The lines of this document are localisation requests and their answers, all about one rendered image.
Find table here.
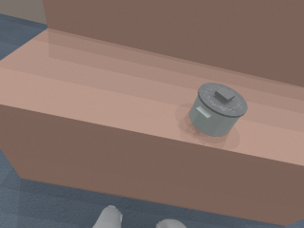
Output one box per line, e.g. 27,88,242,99
0,0,304,226

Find pot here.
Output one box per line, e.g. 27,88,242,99
189,95,239,137

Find left robot thigh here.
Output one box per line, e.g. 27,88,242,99
92,207,123,228

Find lid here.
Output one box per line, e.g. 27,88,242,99
198,83,248,118

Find knob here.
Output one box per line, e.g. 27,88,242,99
215,87,236,103

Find robot thigh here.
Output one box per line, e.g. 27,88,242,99
92,207,123,228
156,218,187,228

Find right robot thigh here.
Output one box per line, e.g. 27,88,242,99
156,218,187,228

